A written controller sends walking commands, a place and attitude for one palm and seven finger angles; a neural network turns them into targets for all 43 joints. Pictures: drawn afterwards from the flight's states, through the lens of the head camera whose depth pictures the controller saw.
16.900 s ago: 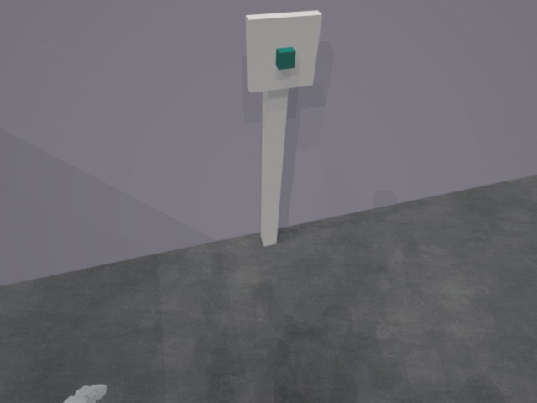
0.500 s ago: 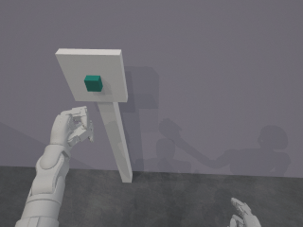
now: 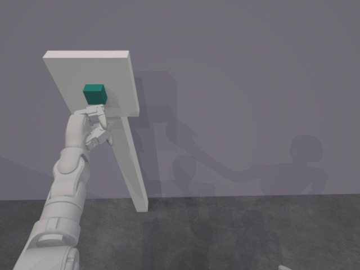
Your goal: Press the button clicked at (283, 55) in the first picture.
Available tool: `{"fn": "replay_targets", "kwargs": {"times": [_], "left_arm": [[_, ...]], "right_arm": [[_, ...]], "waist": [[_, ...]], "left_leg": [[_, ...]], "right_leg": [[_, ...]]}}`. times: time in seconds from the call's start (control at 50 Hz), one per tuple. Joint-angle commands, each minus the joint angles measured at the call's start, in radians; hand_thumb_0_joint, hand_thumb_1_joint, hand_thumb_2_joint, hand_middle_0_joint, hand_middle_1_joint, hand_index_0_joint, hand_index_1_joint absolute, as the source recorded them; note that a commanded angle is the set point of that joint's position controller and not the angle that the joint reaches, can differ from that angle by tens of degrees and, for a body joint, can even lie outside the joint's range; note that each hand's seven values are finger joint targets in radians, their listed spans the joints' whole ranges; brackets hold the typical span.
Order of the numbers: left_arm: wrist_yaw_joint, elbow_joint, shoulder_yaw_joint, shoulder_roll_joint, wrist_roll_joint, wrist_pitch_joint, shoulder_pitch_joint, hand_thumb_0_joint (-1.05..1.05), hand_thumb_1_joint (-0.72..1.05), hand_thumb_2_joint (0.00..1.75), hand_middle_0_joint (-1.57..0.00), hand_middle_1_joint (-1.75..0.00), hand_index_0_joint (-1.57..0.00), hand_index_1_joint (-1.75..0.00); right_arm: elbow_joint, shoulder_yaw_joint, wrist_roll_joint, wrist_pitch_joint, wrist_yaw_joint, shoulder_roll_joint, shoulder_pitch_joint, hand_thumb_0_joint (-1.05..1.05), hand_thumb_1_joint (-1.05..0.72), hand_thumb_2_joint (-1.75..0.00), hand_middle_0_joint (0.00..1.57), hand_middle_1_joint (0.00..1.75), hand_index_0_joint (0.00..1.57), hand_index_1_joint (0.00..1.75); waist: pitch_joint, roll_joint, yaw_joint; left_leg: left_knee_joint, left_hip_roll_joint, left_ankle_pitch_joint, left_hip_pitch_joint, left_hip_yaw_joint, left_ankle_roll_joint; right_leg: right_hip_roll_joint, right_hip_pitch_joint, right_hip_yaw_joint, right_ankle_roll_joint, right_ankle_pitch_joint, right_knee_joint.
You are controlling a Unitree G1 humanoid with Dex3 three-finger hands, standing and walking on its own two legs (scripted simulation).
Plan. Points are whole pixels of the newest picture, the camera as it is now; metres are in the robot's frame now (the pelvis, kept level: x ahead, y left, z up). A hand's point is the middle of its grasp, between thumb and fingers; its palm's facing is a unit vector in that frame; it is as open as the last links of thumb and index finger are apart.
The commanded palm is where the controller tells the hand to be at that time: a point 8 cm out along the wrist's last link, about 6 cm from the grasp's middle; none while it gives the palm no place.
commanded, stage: aim a knuckle at the button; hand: left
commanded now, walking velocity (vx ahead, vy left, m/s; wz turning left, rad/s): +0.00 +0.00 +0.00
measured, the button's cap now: (96, 93) +0.49 +0.21 +0.13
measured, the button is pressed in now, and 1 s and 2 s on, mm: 0 0 5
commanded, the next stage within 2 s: press the button with the knuckle in 1.06 s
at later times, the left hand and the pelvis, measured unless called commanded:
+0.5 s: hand (108, 134) +0.39 +0.16 +0.10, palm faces +0.03 -1.00 +0.00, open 3.1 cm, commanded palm +0.36 +0.21 +0.10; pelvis +0.00 +0.00 +0.00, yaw +1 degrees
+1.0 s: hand (107, 133) +0.40 +0.17 +0.09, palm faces +0.04 -1.00 +0.01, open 3.1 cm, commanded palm +0.37 +0.22 +0.10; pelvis +0.00 +0.00 +0.00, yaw +0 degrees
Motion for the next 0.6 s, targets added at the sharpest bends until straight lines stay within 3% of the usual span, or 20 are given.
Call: {"fn": "replay_targets", "kwargs": {"times": [0.0, 0.04, 0.1, 0.12, 0.14, 0.18, 0.22, 0.24, 0.28, 0.36, 0.38, 0.42, 0.44, 0.46, 0.48, 0.5, 0.58], "left_arm": [[-0.008, -0.226, 0.023, 0.147, -0.014, -0.084, -0.326, 0.0, 0.9, 0.9, -1.3, -1.5, -1.3, -1.5], [-0.002, -0.206, 0.033, 0.159, -0.018, -0.073, -0.348, 0.0, 0.9, 0.9, -1.3, -1.5, -1.3, -1.5], [0.009, -0.195, 0.017, 0.143, -0.012, -0.062, -0.374, 0.0, 0.9, 0.9, -1.3, -1.5, -1.3, -1.5], [0.016, -0.197, 0.033, 0.173, -0.006, -0.066, -0.416, 0.0, 0.9, 0.9, -1.3, -1.5, -1.3, -1.5], [0.017, -0.21, 0.027, 0.162, -0.006, -0.071, -0.421, 0.0, 0.9, 0.9, -1.3, -1.5, -1.3, -1.5], [0.024, -0.251, 0.062, 0.206, -0.001, -0.092, -0.418, 0.0, 0.9, 0.9, -1.3, -1.5, -1.3, -1.5], [0.022, -0.266, 0.06, 0.207, 0.003, -0.105, -0.41, 0.0, 0.9, 0.9, -1.3, -1.5, -1.3, -1.5], [0.018, -0.281, 0.039, 0.177, 0.001, -0.109, -0.396, 0.0, 0.9, 0.9, -1.3, -1.5, -1.3, -1.5], [0.009, -0.256, 0.034, 0.172, -0.005, -0.103, -0.38, 0.0, 0.9, 0.9, -1.3, -1.5, -1.3, -1.5], [-0.018, -0.197, 0.005, 0.131, -0.018, -0.051, -0.322, 0.0, 0.9, 0.9, -1.3, -1.5, -1.3, -1.5], [-0.019, -0.177, -0.009, 0.118, -0.017, -0.04, -0.333, 0.0, 0.9, 0.9, -1.3, -1.5, -1.3, -1.5], [-0.02, -0.161, -0.032, 0.093, -0.023, -0.023, -0.371, 0.0, 0.9, 0.9, -1.3, -1.5, -1.3, -1.5], [-0.015, -0.162, -0.012, 0.12, -0.022, -0.024, -0.4, 0.0, 0.9, 0.9, -1.3, -1.5, -1.3, -1.5], [-0.012, -0.183, -0.026, 0.106, -0.023, -0.032, -0.435, 0.0, 0.9, 0.9, -1.3, -1.5, -1.3, -1.5], [-0.002, -0.203, -0.005, 0.132, -0.019, -0.045, -0.449, 0.0, 0.9, 0.9, -1.3, -1.5, -1.3, -1.5], [0.004, -0.211, -0.006, 0.132, -0.012, -0.058, -0.47, 0.0, 0.9, 0.9, -1.3, -1.5, -1.3, -1.5], [0.029, -0.272, 0.042, 0.208, 0.005, -0.12, -0.552, 0.0, 0.9, 0.9, -1.3, -1.5, -1.3, -1.5]], "right_arm": [[-0.134, -0.057, 0.002, -0.041, -0.005, -0.138, -0.031, 0.0, -0.9, -0.9, 0.2, 0.3, 0.2, 0.3], [-0.131, -0.055, 0.003, -0.036, -0.008, -0.142, -0.03, 0.0, -0.9, -0.9, 0.2, 0.3, 0.2, 0.3], [-0.133, -0.053, 0.005, -0.033, -0.01, -0.139, -0.034, 0.0, -0.9, -0.9, 0.2, 0.3, 0.2, 0.3], [-0.125, -0.053, 0.004, -0.03, -0.012, -0.142, -0.028, 0.0, -0.9, -0.9, 0.2, 0.3, 0.2, 0.3], [-0.127, -0.053, 0.002, -0.031, -0.012, -0.138, -0.03, 0.0, -0.9, -0.9, 0.2, 0.3, 0.2, 0.3], [-0.132, -0.053, -0.003, -0.032, -0.012, -0.14, -0.03, 0.0, -0.9, -0.9, 0.2, 0.3, 0.2, 0.3], [-0.134, -0.05, -0.001, -0.033, -0.012, -0.134, -0.035, 0.0, -0.9, -0.9, 0.2, 0.3, 0.2, 0.3], [-0.14, -0.05, -0.001, -0.036, -0.009, -0.13, -0.039, 0.0, -0.9, -0.9, 0.2, 0.3, 0.2, 0.3], [-0.136, -0.049, 0.0, -0.035, -0.008, -0.133, -0.037, 0.0, -0.9, -0.9, 0.2, 0.3, 0.2, 0.3], [-0.146, -0.05, 0.009, -0.031, -0.009, -0.137, -0.044, 0.0, -0.9, -0.9, 0.2, 0.3, 0.2, 0.3], [-0.146, -0.048, 0.011, -0.029, -0.011, -0.139, -0.041, 0.0, -0.9, -0.9, 0.2, 0.3, 0.2, 0.3], [-0.147, -0.046, 0.014, -0.027, -0.012, -0.138, -0.044, 0.0, -0.9, -0.9, 0.2, 0.3, 0.2, 0.3], [-0.143, -0.047, 0.013, -0.026, -0.015, -0.141, -0.042, 0.0, -0.9, -0.9, 0.2, 0.3, 0.2, 0.3], [-0.144, -0.045, 0.011, -0.029, -0.014, -0.136, -0.048, 0.0, -0.9, -0.9, 0.2, 0.3, 0.2, 0.3], [-0.144, -0.046, 0.009, -0.029, -0.015, -0.139, -0.043, 0.0, -0.9, -0.9, 0.2, 0.3, 0.2, 0.3], [-0.145, -0.045, 0.007, -0.031, -0.015, -0.136, -0.048, 0.0, -0.9, -0.9, 0.2, 0.3, 0.2, 0.3], [-0.132, -0.043, -0.004, -0.039, -0.016, -0.135, -0.04, 0.0, -0.9, -0.9, 0.2, 0.3, 0.2, 0.3]], "waist": [[-0.298, -0.003, 0.021], [-0.256, -0.047, 0.011], [-0.231, -0.037, 0.006], [-0.225, -0.035, -0.002], [-0.241, -0.014, 0.005], [-0.287, -0.004, 0.017], [-0.309, 0.027, 0.019], [-0.325, 0.051, 0.022], [-0.296, 0.004, 0.01], [-0.244, -0.005, 0.014], [-0.217, -0.053, -0.001], [-0.188, -0.055, -0.009], [-0.186, -0.052, -0.008], [-0.198, -0.023, -0.009], [-0.218, -0.051, -0.008], [-0.24, -0.014, -0.005], [-0.329, 0.023, -0.003]], "left_leg": [[-0.049, -0.003, 0.242, 0.308, -0.087, 0.006], [-0.057, -0.006, 0.194, 0.27, -0.085, 0.01], [-0.059, -0.008, 0.17, 0.258, -0.079, 0.014], [-0.058, -0.006, 0.171, 0.263, -0.083, 0.013], [-0.057, -0.008, 0.169, 0.271, -0.082, 0.012], [-0.053, -0.006, 0.195, 0.29, -0.085, 0.013], [-0.048, -0.006, 0.228, 0.313, -0.084, 0.009], [-0.046, -0.007, 0.236, 0.329, -0.084, 0.008], [-0.041, -0.005, 0.231, 0.313, -0.085, 0.012], [-0.052, -0.007, 0.195, 0.28, -0.083, 0.009], [-0.05, -0.007, 0.183, 0.265, -0.085, 0.014], [-0.053, -0.009, 0.158, 0.255, -0.087, 0.015], [-0.053, -0.009, 0.14, 0.248, -0.089, 0.013], [-0.052, -0.011, 0.133, 0.26, -0.089, 0.014], [-0.047, -0.008, 0.137, 0.266, -0.094, 0.015], [-0.048, -0.009, 0.142, 0.279, -0.092, 0.014], [-0.033, -0.006, 0.175, 0.326, -0.101, 0.011]], "right_leg": [[-0.008, -0.051, 0.033, 0.028, 0.36, -0.098], [-0.008, -0.055, 0.035, 0.033, 0.33, -0.111], [-0.011, -0.07, 0.039, 0.036, 0.312, -0.116], [-0.01, -0.078, 0.039, 0.034, 0.307, -0.115], [-0.01, -0.077, 0.041, 0.034, 0.302, -0.113], [-0.01, -0.049, 0.044, 0.029, 0.315, -0.104], [-0.011, -0.04, 0.044, 0.027, 0.354, -0.094], [-0.009, -0.046, 0.042, 0.026, 0.354, -0.091], [-0.006, -0.046, 0.04, 0.028, 0.357, -0.098], [-0.007, -0.066, 0.034, 0.03, 0.338, -0.11], [-0.008, -0.07, 0.032, 0.033, 0.329, -0.115], [-0.009, -0.1, 0.033, 0.036, 0.308, -0.122], [-0.011, -0.107, 0.035, 0.035, 0.285, -0.124], [-0.012, -0.113, 0.037, 0.034, 0.272, -0.124], [-0.011, -0.103, 0.037, 0.032, 0.265, -0.119], [-0.012, -0.108, 0.041, 0.032, 0.266, -0.115], [-0.009, -0.087, 0.044, 0.028, 0.276, -0.091]]}}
